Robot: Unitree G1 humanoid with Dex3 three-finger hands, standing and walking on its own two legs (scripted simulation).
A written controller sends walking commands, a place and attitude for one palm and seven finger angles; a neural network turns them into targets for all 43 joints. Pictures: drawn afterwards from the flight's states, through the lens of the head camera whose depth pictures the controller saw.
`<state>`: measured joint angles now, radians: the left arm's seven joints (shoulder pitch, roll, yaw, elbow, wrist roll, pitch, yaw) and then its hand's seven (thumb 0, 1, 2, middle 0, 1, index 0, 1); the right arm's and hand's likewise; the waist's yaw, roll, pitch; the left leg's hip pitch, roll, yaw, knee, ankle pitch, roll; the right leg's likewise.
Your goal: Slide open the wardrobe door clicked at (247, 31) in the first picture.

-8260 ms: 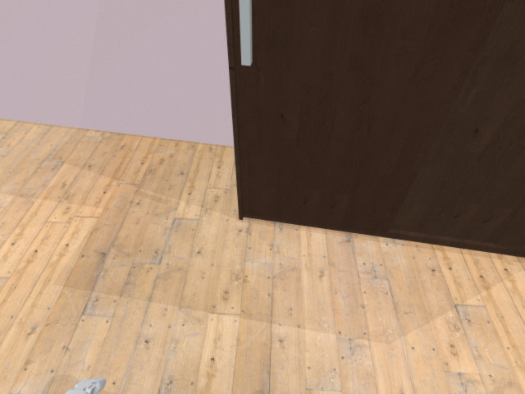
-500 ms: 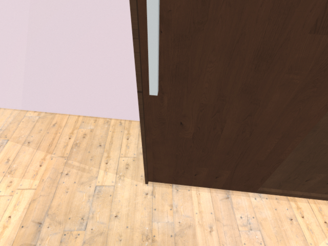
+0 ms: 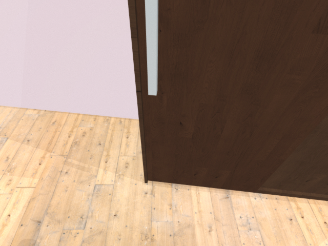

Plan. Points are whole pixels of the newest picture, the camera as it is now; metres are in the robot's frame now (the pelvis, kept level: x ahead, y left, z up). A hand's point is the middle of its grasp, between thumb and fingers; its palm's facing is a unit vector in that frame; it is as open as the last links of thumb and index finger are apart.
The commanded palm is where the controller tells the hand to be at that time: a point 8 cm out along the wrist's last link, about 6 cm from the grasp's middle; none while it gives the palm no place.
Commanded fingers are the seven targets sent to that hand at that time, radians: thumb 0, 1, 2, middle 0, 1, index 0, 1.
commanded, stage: look again from close up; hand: left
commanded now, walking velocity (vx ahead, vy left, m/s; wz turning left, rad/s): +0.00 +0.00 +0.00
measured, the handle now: (153, 43) +0.59 +0.08 +0.21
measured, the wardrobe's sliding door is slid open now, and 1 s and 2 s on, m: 0.00 0.00 0.00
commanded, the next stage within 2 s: shuffle to correct the standing spot in 0.86 s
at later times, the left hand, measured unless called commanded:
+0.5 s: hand out of the picture -0.02 +0.14 -0.18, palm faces +0.08 -0.99 -0.14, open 7.4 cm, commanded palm none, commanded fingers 0.00 0.90 0.90 -0.20 -0.30 -0.20 -0.30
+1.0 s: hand out of the picture -0.01 +0.13 -0.18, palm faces +0.08 -0.99 -0.14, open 7.4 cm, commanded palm none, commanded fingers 0.00 0.90 0.90 -0.20 -0.30 -0.20 -0.30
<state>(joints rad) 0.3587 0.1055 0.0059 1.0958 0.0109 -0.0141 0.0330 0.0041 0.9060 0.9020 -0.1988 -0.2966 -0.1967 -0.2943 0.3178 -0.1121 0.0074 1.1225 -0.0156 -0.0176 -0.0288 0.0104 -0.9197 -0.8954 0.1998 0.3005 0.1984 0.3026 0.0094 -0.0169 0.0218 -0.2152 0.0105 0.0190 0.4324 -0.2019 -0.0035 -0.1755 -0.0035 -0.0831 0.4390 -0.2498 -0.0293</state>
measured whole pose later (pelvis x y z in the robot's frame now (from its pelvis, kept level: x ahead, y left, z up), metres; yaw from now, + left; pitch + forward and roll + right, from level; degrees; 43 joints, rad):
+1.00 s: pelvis +0.02 -0.01 +0.00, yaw +0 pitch -1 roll +0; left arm 0.36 0.10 0.01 1.11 0.01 -0.02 0.03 0.00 0.91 0.90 -0.20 -0.30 -0.20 -0.29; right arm 0.31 -0.11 0.01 1.14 -0.02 -0.02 -0.04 0.01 -0.92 -0.90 0.20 0.30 0.20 0.30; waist 0.01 -0.02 0.03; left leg -0.19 0.02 0.01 0.44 -0.23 -0.02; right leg -0.15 0.01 -0.09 0.44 -0.28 -0.04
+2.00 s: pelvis +0.12 -0.03 -0.02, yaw +3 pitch -2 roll -1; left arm 0.21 0.19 0.06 1.00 0.02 0.04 0.04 0.00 0.92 0.90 -0.20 -0.30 -0.20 -0.29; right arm 0.10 -0.16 -0.05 0.96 -0.02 0.00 -0.02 0.00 -0.91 -0.90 0.20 0.30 0.19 0.30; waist 0.03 -0.07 0.08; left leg -0.30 -0.01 0.07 0.62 -0.28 0.03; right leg -0.35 -0.05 -0.12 0.65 -0.31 -0.02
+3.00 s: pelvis +0.07 -0.05 -0.01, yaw +1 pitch -1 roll +0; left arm 0.42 0.06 -0.01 1.15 0.00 -0.01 0.05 0.00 0.91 0.90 -0.20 -0.30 -0.20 -0.29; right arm 0.35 -0.05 0.00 1.17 -0.01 0.00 -0.03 0.00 -0.91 -0.90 0.20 0.30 0.20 0.30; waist -0.01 -0.02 0.03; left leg -0.30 0.02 0.10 0.44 -0.12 0.02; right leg -0.05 0.04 -0.05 0.43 -0.37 -0.05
